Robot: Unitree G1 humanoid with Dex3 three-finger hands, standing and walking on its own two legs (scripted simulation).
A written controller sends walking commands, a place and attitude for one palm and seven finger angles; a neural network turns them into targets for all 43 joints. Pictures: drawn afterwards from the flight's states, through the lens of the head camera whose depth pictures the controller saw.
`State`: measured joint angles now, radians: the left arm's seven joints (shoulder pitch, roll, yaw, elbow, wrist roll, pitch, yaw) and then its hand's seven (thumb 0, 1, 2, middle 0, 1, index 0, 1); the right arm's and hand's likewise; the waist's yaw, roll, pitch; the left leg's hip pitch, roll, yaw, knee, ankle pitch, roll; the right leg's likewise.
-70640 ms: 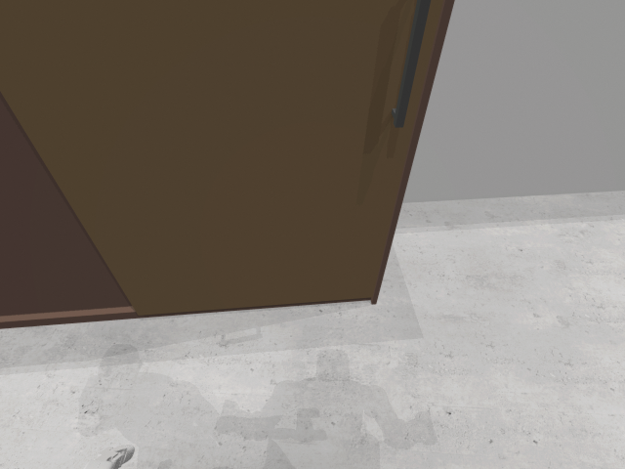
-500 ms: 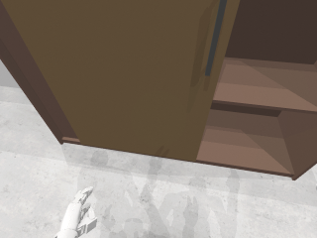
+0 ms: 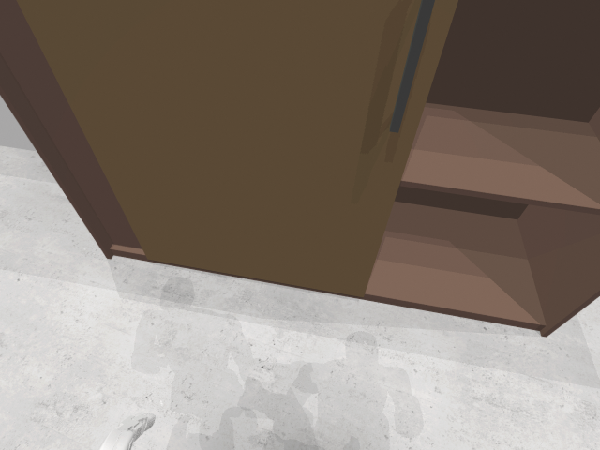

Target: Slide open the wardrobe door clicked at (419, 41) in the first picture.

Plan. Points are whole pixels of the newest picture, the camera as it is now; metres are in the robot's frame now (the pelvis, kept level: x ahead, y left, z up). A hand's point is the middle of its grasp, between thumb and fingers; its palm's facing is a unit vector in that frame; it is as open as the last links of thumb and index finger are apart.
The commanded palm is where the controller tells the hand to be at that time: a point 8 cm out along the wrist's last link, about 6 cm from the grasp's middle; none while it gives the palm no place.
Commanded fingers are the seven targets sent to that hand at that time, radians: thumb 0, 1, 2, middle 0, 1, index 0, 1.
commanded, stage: let the arm hang, fingers relaxed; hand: right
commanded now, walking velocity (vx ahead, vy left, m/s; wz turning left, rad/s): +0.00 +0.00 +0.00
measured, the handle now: (412, 54) +0.73 -0.13 +0.19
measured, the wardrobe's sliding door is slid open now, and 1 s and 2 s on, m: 0.65 0.65 0.65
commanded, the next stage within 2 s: look to check the result in 0.84 s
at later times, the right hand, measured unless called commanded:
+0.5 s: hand out of the picture +0.01 -0.22 -0.16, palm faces +0.00 +0.96 -0.28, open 7.4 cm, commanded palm none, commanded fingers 0.00 -0.90 -0.90 0.20 0.30 0.20 0.30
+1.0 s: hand out of the picture +0.08 -0.21 -0.15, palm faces -0.02 +0.96 -0.26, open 7.4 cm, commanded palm none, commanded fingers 0.00 -0.90 -0.90 0.20 0.30 0.20 0.30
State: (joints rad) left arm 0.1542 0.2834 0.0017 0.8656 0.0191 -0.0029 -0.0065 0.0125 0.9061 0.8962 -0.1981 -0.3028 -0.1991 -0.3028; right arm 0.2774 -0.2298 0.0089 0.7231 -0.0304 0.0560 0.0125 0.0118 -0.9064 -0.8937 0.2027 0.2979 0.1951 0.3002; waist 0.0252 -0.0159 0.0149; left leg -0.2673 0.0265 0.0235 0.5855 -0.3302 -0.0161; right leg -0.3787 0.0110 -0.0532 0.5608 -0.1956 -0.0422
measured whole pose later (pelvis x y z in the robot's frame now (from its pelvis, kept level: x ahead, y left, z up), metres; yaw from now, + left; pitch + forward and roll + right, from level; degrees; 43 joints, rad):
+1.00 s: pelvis +0.03 +0.00 +0.02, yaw +0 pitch +0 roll +0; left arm 0.12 0.28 0.02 1.12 0.01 -0.01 0.01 0.01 0.91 0.90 -0.20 -0.30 -0.20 -0.30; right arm 0.15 -0.27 -0.01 1.12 -0.02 -0.01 0.00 0.01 -0.90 -0.89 0.21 0.30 0.20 0.30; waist 0.00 0.01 0.04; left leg -0.10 0.02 0.03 0.35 -0.25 -0.01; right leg -0.23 0.01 -0.05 0.38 -0.15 -0.03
